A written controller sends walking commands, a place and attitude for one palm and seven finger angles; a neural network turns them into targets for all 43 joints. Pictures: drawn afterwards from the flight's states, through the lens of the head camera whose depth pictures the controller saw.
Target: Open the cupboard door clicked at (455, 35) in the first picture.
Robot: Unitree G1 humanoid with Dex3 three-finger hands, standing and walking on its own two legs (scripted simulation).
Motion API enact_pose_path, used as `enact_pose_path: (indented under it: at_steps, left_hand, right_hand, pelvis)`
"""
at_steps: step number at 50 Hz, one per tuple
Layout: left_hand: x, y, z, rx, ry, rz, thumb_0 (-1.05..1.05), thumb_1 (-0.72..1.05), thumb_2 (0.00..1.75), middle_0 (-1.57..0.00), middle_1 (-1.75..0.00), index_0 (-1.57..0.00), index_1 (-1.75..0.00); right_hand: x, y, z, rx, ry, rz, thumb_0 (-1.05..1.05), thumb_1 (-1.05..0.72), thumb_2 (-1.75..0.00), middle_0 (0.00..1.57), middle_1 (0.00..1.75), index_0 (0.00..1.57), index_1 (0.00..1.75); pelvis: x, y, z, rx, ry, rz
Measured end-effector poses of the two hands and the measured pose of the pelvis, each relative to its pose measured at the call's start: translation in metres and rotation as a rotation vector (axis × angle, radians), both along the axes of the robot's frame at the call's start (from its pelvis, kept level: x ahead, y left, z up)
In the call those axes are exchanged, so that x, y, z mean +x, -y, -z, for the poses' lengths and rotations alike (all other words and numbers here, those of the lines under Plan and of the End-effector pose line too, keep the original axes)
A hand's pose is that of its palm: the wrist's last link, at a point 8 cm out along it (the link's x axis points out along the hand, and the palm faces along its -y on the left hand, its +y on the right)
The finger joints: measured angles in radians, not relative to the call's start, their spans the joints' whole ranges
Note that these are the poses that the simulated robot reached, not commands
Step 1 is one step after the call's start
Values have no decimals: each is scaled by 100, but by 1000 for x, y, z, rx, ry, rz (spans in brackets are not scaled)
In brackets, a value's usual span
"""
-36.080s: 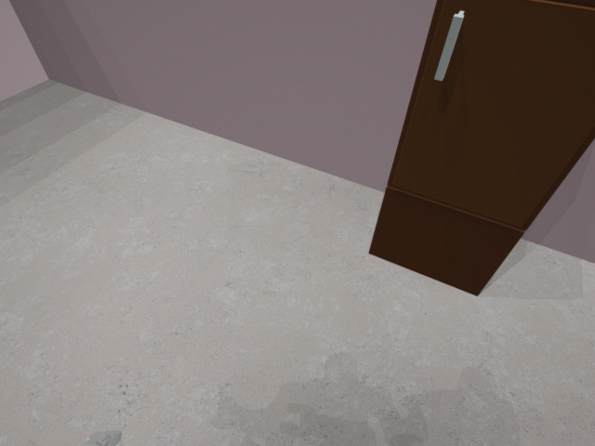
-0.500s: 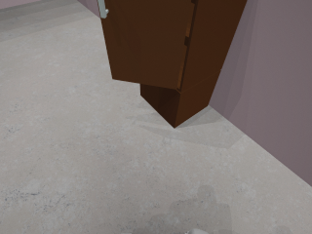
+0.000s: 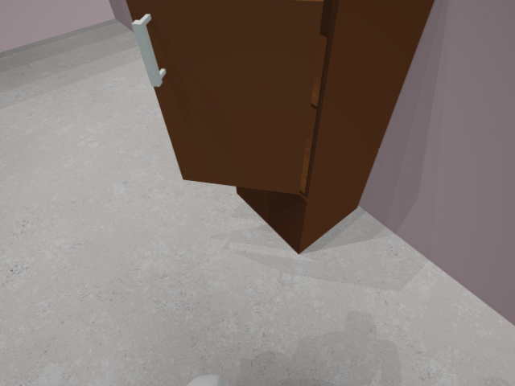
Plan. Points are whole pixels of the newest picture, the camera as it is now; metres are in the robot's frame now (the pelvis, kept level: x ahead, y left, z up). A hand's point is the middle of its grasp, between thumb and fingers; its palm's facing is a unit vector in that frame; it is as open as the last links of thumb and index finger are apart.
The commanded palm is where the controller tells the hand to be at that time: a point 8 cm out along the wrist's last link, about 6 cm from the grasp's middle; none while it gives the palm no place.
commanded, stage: take the last steps up to it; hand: left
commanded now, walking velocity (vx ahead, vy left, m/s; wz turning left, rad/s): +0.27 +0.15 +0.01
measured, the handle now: (151, 51) +0.77 +0.27 +0.13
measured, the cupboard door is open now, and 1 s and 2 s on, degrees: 40 40 40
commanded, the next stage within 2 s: come to a stop and stand still in 0.26 s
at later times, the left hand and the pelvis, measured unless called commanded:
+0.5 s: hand (122, 332) +0.24 +0.29 -0.17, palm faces +0.03 -0.98 -0.20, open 7.3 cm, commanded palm none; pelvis +0.19 +0.11 +0.00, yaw -2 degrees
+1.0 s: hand (122, 314) +0.28 +0.30 -0.18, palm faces -0.01 -0.98 -0.21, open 7.3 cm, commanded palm none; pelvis +0.21 +0.13 -0.01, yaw -2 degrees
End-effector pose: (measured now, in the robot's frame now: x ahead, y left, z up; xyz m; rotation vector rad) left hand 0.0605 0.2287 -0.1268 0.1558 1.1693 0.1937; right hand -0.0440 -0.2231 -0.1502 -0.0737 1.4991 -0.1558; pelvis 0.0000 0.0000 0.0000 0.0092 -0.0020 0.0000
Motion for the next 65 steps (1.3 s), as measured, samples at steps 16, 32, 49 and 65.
enact_pose_path:
  at_steps: [16,32,49,65]
  left_hand:
    - [8,-90,36,-66,-370,-89,0,91,90,-20,-30,-20,-30]
    - [246,-103,14,16,-28,86,0,92,90,-19,-30,-20,-30]
    - [216,-117,22,-20,-105,53,0,91,90,-20,-30,-21,-30]
    - [164,-187,3,71,-89,82,0,91,90,-19,-30,-20,-30]
  right_hand:
    - [269,-76,-9,-87,352,-144,0,-92,-90,19,30,20,30]
    - [268,-95,13,-54,132,12,0,-93,-90,20,30,20,30]
    - [304,-100,-10,-101,174,-19,0,-91,-90,20,30,20,30]
    - [296,-172,4,-15,403,-24,-1,-93,-90,20,30,20,30]
  pelvis:
    - [136,-90,18,-1,-11,14]
    - [217,-96,14,18,-8,48]
    - [207,-120,4,2,-28,35]
    - [180,-172,13,6,20,75]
